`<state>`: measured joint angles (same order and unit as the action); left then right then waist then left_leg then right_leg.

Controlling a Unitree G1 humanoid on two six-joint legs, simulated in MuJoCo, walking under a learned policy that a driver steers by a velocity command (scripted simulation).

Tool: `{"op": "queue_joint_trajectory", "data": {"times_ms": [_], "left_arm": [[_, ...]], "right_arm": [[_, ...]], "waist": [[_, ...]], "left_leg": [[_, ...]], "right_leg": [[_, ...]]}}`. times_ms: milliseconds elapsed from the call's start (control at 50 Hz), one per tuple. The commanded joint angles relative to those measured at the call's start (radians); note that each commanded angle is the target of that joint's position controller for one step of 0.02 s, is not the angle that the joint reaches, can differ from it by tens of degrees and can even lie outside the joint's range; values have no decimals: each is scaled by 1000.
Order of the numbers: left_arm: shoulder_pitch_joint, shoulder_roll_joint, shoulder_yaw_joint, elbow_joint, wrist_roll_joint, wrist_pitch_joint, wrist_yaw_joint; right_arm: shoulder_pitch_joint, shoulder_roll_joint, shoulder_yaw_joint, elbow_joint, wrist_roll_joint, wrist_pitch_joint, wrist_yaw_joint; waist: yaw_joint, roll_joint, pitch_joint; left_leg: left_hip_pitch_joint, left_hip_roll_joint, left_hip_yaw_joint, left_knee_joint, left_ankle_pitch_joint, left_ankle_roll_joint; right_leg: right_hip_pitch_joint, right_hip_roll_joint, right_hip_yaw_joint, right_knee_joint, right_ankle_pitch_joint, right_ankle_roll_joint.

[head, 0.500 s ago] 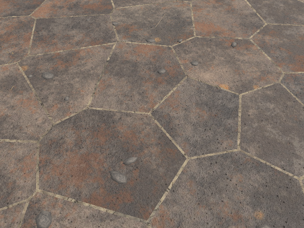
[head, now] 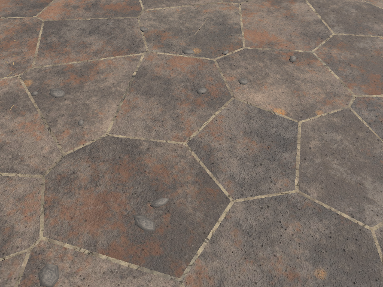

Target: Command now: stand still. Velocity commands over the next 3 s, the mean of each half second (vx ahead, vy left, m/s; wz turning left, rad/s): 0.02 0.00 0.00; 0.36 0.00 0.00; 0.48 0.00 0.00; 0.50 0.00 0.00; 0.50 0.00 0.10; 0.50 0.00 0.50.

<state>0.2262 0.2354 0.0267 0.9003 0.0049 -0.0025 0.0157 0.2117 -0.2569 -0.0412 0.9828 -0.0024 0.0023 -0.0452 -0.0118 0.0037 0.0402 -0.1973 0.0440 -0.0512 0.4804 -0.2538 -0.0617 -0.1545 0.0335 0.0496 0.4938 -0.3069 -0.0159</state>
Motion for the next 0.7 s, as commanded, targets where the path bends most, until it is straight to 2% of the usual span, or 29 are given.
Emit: {"op": "queue_joint_trajectory", "data": {"times_ms": [20, 400, 420, 440, 460, 480, 520, 540, 560, 580, 600, 620, 640, 660, 680, 700], "left_arm": [[16, 109, 21, -22, -1, -10, 5], [69, 91, 6, 86, -5, -8, 16], [87, 84, 4, 98, -5, -6, 18], [92, 98, 9, 102, -11, -2, 22], [93, 125, 17, 99, -17, 0, 24], [104, 144, 23, 95, -21, -2, 25], [148, 197, 42, 98, -30, -20, 22], [141, 200, 46, 94, -33, -29, 21], [110, 188, 44, 83, -32, -36, 19], [66, 175, 41, 67, -37, -40, 16], [7, 163, 37, 48, -46, -38, 13], [-21, 143, 32, 32, -44, -39, 11], [-31, 81, 15, 20, -30, -47, 5], [-35, 54, 11, -27, -34, -66, 12], [-31, 95, 21, -25, -52, -81, 11], [-15, 99, 22, -16, -62, -92, 0]], "right_arm": [[14, -114, -21, -15, 1, -7, -5], [46, -78, -6, 80, 2, -2, -8], [64, -64, -3, 92, 2, -1, -9], [66, -60, -2, 96, 8, 1, -10], [57, -61, -4, 90, 12, -1, -11], [38, -59, -3, 77, 12, -8, -9], [6, -19, 8, 48, 16, -41, 6], [1, -20, 8, 40, 22, -59, 16], [14, -21, 6, 38, 29, -74, 26], [47, -16, 7, 44, 35, -86, 35], [130, -16, 3, 76, 36, -95, 40], [214, -33, -9, 117, 27, -98, 41], [335, -93, -27, 145, 17, -99, 40], [443, -228, -55, 155, 16, -107, 56], [371, -163, -31, 136, 0, -121, 60], [292, -108, -16, 106, 7, -129, 59]], "waist": [[1, -12, -16], [4, -3, 10], [4, -12, -12], [9, -27, 3], [15, -57, 34], [26, -89, 78], [46, -198, 121], [41, -202, 144], [20, -198, 157], [-12, -187, 158], [-62, -157, 140], [-88, -96, 112], [-118, 91, 42], [-130, 340, 3], [-83, 215, 46], [-47, 134, 108]], "left_leg": [[38, -2, 9, -44, 180, 15], [20, -17, 21, -54, 149, 26], [27, -32, 38, -49, 58, 28], [0, -61, 68, -16, -83, 35], [-51, -85, 92, 32, -227, 45], [-119, -91, 99, 81, -297, 57], [-209, -73, 106, 257, -215, 71], [-227, -39, 74, 307, -194, 89], [-228, -20, 61, 298, -214, 111], [-173, -12, 64, 200, -223, 133], [-11, -27, 85, 40, -152, 147], [133, -51, 76, -32, -58, 134], [273, 95, -156, -141, -121, 161], [358, 309, -590, -313, -269, 297], [300, 362, -695, -344, -335, 336], [270, 335, -584, -335, -306, 313]], "right_leg": [[-54, -53, 44, -100, 219, -14], [-71, -39, 17, -108, 166, -1], [-63, -32, 13, -119, 60, -5], [-77, -27, 20, -132, -127, -21], [-108, -45, 56, -154, -321, -49], [-136, -91, 125, -198, -465, -83], [-136, -253, 355, -308, -586, -176], [-161, -305, 428, -339, -566, -211], [-167, -319, 433, -336, -520, -217], [-183, -301, 385, -309, -458, -196], [-247, -242, 289, -257, -382, -154], [-303, -163, 186, -144, -260, -113], [-389, -62, 35, 158, -128, -54], [-562, 39, -51, 428, -223, -17], [-627, -12, 44, 616, -250, -31], [-677, -62, 66, 682, -151, -53]]}}
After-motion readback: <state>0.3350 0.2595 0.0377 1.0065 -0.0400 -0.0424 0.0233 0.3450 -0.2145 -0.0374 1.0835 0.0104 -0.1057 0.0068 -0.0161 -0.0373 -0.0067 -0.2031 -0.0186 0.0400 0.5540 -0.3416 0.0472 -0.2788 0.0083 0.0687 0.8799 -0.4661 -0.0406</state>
